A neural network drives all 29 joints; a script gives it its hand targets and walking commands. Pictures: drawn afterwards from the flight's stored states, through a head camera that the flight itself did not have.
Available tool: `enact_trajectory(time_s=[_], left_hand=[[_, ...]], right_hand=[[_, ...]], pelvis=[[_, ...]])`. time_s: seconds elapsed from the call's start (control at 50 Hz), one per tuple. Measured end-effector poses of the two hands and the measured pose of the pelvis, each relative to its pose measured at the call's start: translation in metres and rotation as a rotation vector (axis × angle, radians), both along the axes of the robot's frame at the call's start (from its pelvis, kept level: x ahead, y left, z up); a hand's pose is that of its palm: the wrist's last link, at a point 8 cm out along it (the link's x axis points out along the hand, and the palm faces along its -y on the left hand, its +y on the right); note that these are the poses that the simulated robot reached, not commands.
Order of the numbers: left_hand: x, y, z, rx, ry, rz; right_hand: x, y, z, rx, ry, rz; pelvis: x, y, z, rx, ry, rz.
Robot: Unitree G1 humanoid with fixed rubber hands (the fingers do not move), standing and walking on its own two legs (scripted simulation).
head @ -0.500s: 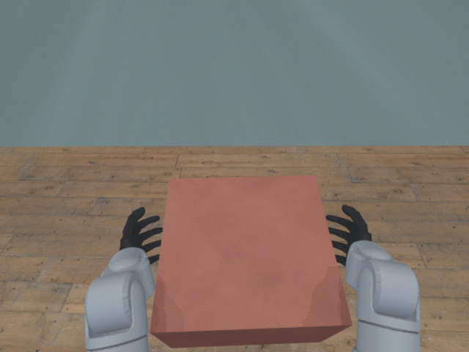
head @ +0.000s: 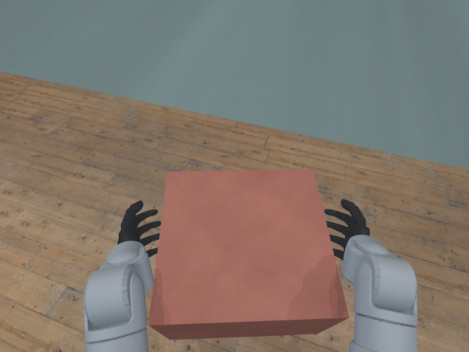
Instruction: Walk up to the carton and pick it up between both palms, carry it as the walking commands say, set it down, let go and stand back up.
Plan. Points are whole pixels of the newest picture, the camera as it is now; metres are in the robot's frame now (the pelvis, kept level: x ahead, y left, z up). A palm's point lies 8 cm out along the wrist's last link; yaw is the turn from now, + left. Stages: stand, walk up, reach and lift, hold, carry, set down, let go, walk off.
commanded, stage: carry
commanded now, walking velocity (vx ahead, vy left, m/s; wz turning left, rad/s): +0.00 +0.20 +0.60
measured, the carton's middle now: (242, 253) +0.31 +0.01 +0.00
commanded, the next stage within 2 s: none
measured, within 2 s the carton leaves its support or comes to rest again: neither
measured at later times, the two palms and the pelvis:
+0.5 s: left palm out of the picture +0.12 +0.48 +0.07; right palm (139, 282) +0.23 +0.16 +0.06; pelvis -0.08 +0.22 +0.00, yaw +19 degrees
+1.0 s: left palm out of the picture -0.11 +0.72 +0.08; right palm out of the picture +0.10 +0.45 +0.08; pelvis -0.23 +0.41 +0.00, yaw +37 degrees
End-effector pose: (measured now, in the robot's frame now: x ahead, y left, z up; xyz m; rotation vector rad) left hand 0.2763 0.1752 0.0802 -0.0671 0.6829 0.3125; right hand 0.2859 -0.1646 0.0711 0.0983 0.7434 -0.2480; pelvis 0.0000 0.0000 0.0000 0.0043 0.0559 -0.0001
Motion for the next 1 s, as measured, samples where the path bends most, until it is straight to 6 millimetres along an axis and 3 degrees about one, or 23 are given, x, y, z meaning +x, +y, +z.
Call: enact_trajectory(time_s=[0.08, 0.22, 0.26, 0.32, 0.42, 0.56, 0.66, 0.76, 0.88, 1.0], left_hand=[[-0.02, 0.039, 0.016, 0.084, 0.025, 0.004], [-0.047, 0.134, 0.035, 0.015, -0.055, 0.099], [-0.055, 0.164, 0.035, 0.026, -0.088, 0.127], [-0.074, 0.213, 0.019, 0.03, -0.075, 0.173], [-0.124, 0.274, -0.009, -0.007, 0.043, 0.261], [-0.182, 0.324, 0.003, 0.05, 0.031, 0.351], [-0.217, 0.371, 0.022, 0.028, 0.007, 0.393], [-0.246, 0.432, 0.041, 0.05, -0.074, 0.437], [-0.318, 0.507, 0.013, 0.026, -0.024, 0.508], [-0.388, 0.544, 0.0, -0.01, 0.02, 0.626]], right_hand=[[-0.016, 0.04, -0.009, 0.067, 0.023, 0.017], [-0.01, 0.137, 0.036, -0.018, -0.06, 0.125], [-0.005, 0.169, 0.039, -0.029, -0.095, 0.166], [-0.007, 0.221, 0.026, -0.015, -0.081, 0.202], [-0.032, 0.289, 0.0, -0.059, 0.033, 0.299], [-0.067, 0.348, -0.014, 0.041, 0.019, 0.349], [-0.087, 0.401, 0.015, 0.007, -0.009, 0.402], [-0.099, 0.47, 0.039, 0.002, -0.098, 0.466], [-0.146, 0.559, 0.023, -0.034, -0.054, 0.545], [-0.19, 0.614, 0.006, -0.035, -0.001, 0.637]], pelvis=[[-0.006, 0.038, 0.009, -0.034, -0.009, 0.124], [-0.02, 0.101, 0.019, 0.007, -0.013, 0.199], [-0.023, 0.126, 0.012, 0.014, -0.014, 0.231], [-0.034, 0.158, 0.0, 0.034, -0.023, 0.261], [-0.06, 0.195, -0.001, 0.004, -0.019, 0.296], [-0.096, 0.247, -0.001, -0.006, -0.04, 0.382], [-0.112, 0.284, 0.014, 0.017, -0.04, 0.461], [-0.139, 0.332, 0.014, 0.023, -0.023, 0.541], [-0.179, 0.385, 0.003, 0.021, -0.034, 0.581], [-0.225, 0.412, 0.001, 0.015, -0.027, 0.637]])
